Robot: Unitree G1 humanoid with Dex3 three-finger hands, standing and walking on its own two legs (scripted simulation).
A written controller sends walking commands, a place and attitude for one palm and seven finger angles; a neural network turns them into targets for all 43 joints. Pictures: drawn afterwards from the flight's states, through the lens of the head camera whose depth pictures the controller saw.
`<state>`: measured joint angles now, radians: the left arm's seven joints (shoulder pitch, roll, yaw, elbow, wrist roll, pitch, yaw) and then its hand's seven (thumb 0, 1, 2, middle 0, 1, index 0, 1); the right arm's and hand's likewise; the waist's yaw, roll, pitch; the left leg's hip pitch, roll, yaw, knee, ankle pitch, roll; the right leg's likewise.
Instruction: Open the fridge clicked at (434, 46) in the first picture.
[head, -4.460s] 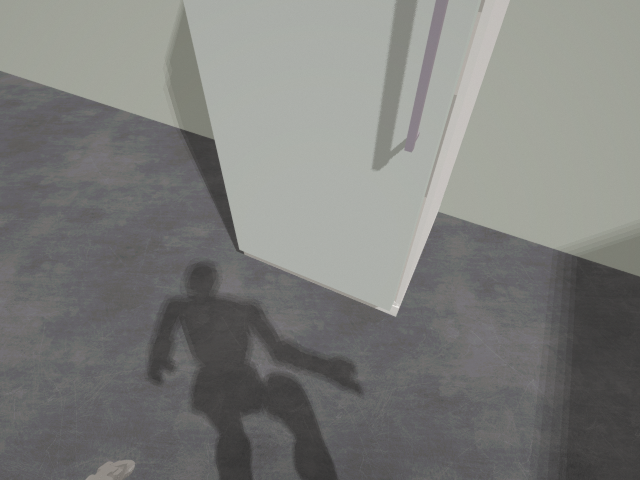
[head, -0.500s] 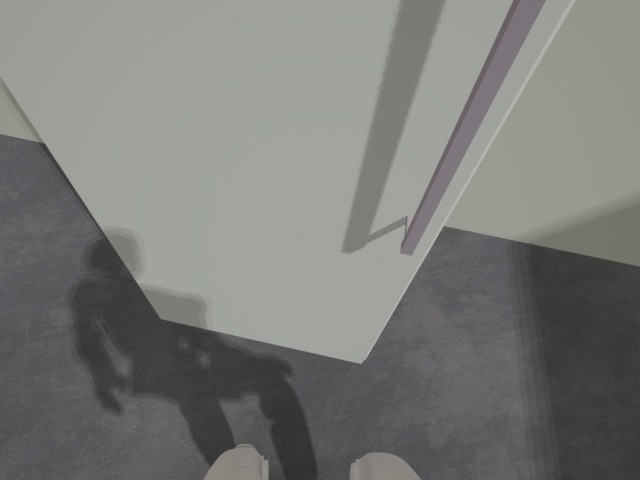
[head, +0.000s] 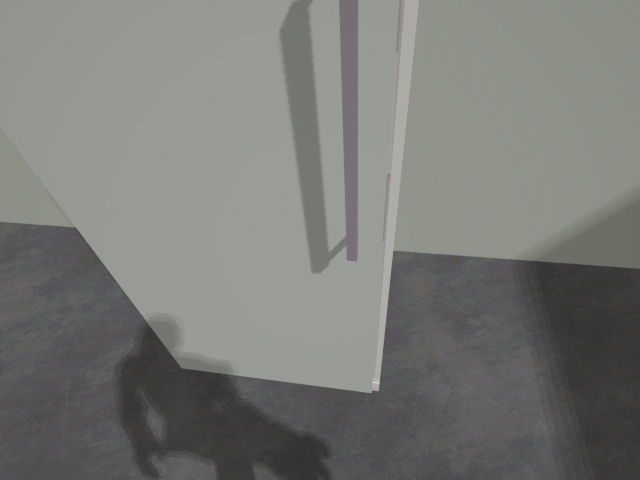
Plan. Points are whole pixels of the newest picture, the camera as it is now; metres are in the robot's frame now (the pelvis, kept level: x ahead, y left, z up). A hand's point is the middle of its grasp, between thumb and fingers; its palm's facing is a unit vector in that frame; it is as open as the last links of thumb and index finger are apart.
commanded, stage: come to a stop and stand still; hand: right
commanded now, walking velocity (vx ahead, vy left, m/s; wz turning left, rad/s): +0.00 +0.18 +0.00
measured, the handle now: (352, 129) +0.48 -0.02 +0.22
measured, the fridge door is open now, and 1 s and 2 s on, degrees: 0 0 0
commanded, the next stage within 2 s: look again from close up in 0.82 s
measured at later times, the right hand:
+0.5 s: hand out of the picture +0.09 -0.11 -0.18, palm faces -0.01 +0.98 -0.20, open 7.3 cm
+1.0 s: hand out of the picture -0.04 -0.10 -0.18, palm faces +0.03 +0.98 -0.21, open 7.4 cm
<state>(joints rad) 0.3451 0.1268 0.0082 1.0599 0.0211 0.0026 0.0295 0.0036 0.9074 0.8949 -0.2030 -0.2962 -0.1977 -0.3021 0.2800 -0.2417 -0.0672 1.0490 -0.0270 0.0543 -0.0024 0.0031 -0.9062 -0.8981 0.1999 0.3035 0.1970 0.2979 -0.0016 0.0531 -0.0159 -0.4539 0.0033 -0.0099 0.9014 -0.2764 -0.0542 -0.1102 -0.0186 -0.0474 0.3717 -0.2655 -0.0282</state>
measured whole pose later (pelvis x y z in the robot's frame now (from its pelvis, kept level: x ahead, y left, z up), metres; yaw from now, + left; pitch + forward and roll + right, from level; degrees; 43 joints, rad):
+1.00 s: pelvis -0.02 +0.06 -0.01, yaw +1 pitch -1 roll +0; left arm 0.25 0.17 0.02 1.09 0.00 0.00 0.03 0.01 0.91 0.90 -0.20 -0.30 -0.20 -0.30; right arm 0.32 -0.13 0.00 1.14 -0.02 -0.03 -0.06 0.00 -0.91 -0.90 0.20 0.30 0.20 0.30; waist -0.01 -0.02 0.06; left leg -0.19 -0.03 0.09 0.41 -0.21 0.05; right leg -0.20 -0.08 -0.04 0.57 -0.34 0.03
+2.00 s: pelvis -0.05 +0.03 -0.01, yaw +0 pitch -1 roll +0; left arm 0.33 0.11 0.00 1.10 0.01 -0.02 0.02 0.00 0.91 0.90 -0.20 -0.30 -0.20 -0.30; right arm 0.34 -0.11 0.01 1.09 -0.02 -0.01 -0.04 0.01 -0.91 -0.90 0.20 0.30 0.20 0.30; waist 0.00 0.02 0.01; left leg -0.27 0.02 0.03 0.47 -0.19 0.00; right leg -0.23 0.01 -0.07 0.47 -0.22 -0.03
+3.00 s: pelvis +0.01 +0.08 -0.02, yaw -6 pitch +1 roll +1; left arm 0.35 0.11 0.02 1.10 0.02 0.00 0.05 0.00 0.91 0.89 -0.20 -0.30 -0.20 -0.30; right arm 0.39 -0.12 -0.03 1.06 -0.03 0.01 -0.03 0.00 -0.91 -0.90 0.20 0.30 0.20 0.30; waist 0.01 0.00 0.02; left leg -0.22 -0.02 0.17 0.54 -0.33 0.07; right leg -0.28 -0.05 -0.02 0.65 -0.37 -0.01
